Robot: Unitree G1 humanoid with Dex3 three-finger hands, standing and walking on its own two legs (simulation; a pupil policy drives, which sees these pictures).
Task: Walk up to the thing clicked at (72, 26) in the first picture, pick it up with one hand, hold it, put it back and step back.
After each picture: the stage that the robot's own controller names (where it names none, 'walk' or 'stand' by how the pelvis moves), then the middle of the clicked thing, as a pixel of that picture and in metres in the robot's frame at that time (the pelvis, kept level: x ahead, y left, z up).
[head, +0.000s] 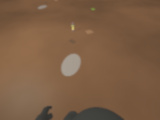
stand; (72, 27) +2.30 +0.57 -0.65
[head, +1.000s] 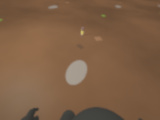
walk; (82, 31) +2.19 +0.22 -0.64
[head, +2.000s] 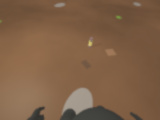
walk; (90, 42) +1.53 +0.00 -0.65
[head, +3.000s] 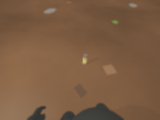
walk; (84, 59) +1.01 +0.05 -0.65
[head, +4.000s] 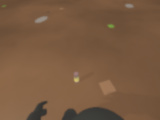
walk; (76, 77) +0.64 +0.19 -0.63
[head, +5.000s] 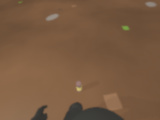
stand; (79, 86) +0.46 +0.17 -0.63
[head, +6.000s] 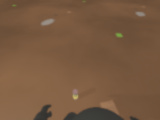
stand; (75, 94) +0.40 +0.16 -0.66
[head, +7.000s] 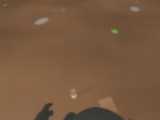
stand; (73, 94) +0.39 +0.19 -0.66
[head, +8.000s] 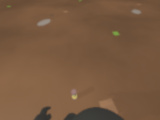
stand; (74, 94) +0.40 +0.18 -0.66
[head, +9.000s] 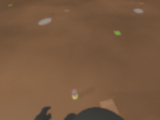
stand; (74, 94) +0.39 +0.17 -0.66
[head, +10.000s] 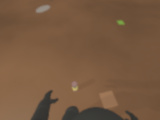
go down; (74, 86) +0.41 +0.16 -0.64
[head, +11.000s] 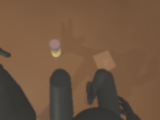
go down; (55, 50) +0.48 +0.22 -0.23
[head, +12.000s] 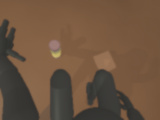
close in; (55, 50) +0.47 +0.23 -0.23
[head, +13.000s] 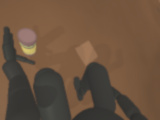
close; (28, 45) +0.46 +0.27 -0.16
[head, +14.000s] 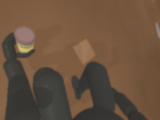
lift; (25, 44) +0.45 +0.27 -0.16
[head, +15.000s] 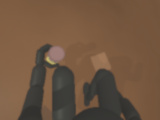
lift; (53, 57) +0.36 +0.24 -0.08
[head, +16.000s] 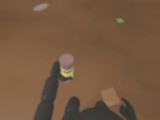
lift; (67, 71) +0.31 +0.15 +0.07
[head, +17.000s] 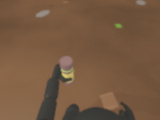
hold; (67, 72) +0.31 +0.16 +0.05
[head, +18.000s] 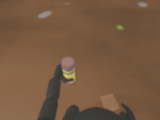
hold; (69, 73) +0.31 +0.15 +0.05
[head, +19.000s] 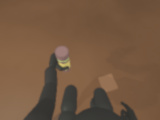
crouch; (64, 61) +0.39 +0.17 -0.01
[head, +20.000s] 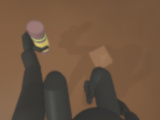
lower; (41, 41) +0.49 +0.25 -0.07
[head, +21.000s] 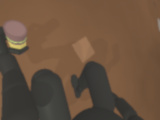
lower; (17, 41) +0.46 +0.29 -0.16
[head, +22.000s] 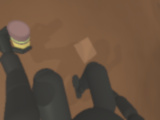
lower; (21, 41) +0.46 +0.29 -0.16
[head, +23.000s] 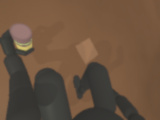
lower; (24, 43) +0.45 +0.29 -0.16
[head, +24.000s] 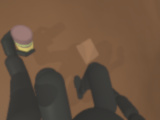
lower; (25, 44) +0.44 +0.29 -0.15
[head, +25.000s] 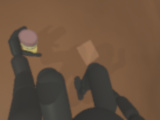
open; (30, 46) +0.45 +0.27 -0.17
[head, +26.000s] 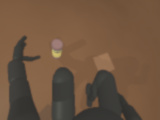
stand; (56, 50) +0.46 +0.24 -0.21
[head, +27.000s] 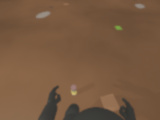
stand; (73, 90) +0.41 +0.16 -0.58
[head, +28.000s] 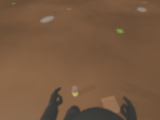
stand; (75, 91) +0.42 +0.17 -0.60
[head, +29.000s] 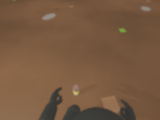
stand; (75, 90) +0.42 +0.16 -0.61
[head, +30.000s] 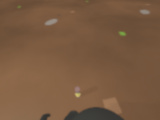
walk; (77, 92) +0.43 +0.16 -0.65
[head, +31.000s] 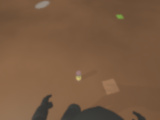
walk; (78, 76) +0.54 +0.14 -0.63
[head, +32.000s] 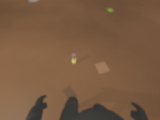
walk; (73, 59) +0.81 +0.24 -0.63
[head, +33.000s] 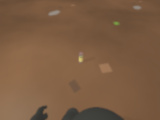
stand; (80, 58) +1.07 +0.19 -0.64
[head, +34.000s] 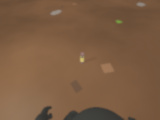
stand; (82, 58) +1.06 +0.17 -0.66
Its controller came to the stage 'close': yes
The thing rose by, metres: 0.69
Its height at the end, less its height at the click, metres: +0.00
